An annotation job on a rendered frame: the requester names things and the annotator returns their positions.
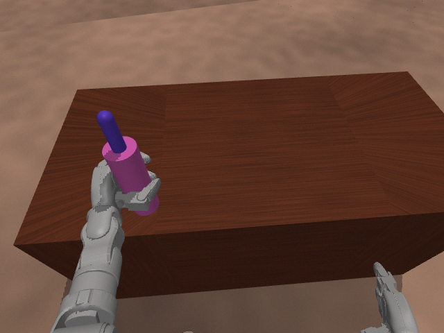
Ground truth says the left robot hand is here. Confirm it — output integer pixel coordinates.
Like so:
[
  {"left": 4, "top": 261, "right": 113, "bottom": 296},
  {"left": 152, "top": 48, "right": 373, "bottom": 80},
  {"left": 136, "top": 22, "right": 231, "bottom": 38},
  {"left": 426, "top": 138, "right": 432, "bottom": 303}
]
[{"left": 91, "top": 152, "right": 161, "bottom": 212}]

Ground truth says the bottle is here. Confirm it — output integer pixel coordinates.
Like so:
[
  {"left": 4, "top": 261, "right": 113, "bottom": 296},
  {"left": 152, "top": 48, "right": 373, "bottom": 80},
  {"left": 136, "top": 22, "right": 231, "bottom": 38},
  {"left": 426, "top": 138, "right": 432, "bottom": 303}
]
[{"left": 96, "top": 110, "right": 159, "bottom": 216}]

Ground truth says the right robot hand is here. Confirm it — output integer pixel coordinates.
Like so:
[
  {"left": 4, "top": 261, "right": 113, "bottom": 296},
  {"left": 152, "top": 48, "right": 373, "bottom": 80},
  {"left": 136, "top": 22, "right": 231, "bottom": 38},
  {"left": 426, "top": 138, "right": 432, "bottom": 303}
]
[{"left": 361, "top": 262, "right": 419, "bottom": 333}]

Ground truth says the left robot arm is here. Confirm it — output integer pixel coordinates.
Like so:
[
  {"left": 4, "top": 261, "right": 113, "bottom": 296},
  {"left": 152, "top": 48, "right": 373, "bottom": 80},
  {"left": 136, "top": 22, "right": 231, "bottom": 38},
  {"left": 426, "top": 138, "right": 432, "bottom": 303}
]
[{"left": 49, "top": 205, "right": 125, "bottom": 333}]

